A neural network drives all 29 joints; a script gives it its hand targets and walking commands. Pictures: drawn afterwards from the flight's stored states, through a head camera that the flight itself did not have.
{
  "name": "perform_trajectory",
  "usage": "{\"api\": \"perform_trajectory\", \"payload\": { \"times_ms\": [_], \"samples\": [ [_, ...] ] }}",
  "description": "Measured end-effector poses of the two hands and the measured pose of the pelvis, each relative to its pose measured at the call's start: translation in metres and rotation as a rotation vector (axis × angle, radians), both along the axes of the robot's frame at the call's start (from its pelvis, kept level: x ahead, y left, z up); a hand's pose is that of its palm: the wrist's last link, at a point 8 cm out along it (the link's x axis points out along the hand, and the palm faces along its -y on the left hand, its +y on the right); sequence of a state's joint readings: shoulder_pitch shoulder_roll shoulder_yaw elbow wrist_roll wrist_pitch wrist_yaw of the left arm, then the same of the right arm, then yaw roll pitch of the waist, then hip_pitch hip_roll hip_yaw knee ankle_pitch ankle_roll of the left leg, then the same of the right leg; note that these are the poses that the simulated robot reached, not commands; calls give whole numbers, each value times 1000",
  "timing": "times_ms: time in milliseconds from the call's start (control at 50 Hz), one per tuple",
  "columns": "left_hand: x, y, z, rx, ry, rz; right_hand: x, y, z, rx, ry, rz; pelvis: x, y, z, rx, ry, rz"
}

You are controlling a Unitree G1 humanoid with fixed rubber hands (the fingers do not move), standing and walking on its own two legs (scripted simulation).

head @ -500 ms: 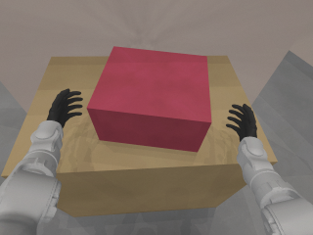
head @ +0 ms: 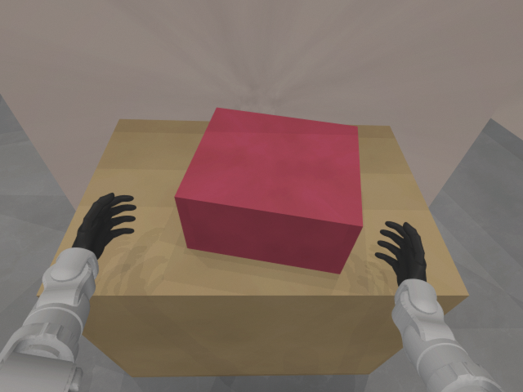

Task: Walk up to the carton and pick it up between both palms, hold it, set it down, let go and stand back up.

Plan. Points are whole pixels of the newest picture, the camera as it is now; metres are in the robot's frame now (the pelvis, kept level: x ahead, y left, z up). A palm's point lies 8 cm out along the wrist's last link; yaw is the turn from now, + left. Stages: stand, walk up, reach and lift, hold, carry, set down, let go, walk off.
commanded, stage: set down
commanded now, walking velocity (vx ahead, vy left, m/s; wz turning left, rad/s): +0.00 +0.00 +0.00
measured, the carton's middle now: (274, 185) +0.54 -0.02 -0.02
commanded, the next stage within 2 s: none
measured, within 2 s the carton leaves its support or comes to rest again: neither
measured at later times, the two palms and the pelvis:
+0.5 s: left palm (63, 285) +0.29 +0.30 +0.04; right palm (413, 313) +0.25 -0.20 +0.02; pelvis +0.01 +0.00 +0.01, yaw -1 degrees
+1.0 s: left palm (50, 335) +0.23 +0.29 +0.04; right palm (428, 345) +0.20 -0.20 +0.03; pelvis +0.02 +0.00 +0.02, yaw -1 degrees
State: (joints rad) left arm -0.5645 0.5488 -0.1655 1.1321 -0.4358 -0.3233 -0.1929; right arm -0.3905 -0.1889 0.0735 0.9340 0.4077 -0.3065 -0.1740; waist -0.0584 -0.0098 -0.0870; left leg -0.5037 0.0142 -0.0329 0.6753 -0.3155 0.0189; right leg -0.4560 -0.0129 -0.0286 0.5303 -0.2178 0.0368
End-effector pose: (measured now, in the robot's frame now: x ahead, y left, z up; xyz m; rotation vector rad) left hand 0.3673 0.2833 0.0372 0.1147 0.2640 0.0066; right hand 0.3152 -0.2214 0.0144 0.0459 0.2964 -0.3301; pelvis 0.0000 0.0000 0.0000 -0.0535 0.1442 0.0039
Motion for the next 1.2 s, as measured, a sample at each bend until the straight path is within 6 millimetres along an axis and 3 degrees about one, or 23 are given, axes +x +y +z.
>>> {"api": "perform_trajectory", "payload": {
  "times_ms": [280,600,860,1080,1200],
  "samples": [
    [-41,14,4,-5,7,10,-36,14,1,30,-22,11,7,1,10,11,-123,-12],
    [-91,15,6,-14,24,8,-81,22,5,42,4,4,10,-2,15,17,-208,-16],
    [-119,11,10,-14,20,-7,-94,22,18,41,6,12,13,-2,16,23,-235,-15],
    [-156,3,0,-24,68,-12,-123,21,14,42,66,16,18,-5,17,25,-245,-15],
    [-172,-1,-4,-30,87,-5,-126,21,13,36,79,18,21,-6,16,26,-235,-11]
  ]
}}
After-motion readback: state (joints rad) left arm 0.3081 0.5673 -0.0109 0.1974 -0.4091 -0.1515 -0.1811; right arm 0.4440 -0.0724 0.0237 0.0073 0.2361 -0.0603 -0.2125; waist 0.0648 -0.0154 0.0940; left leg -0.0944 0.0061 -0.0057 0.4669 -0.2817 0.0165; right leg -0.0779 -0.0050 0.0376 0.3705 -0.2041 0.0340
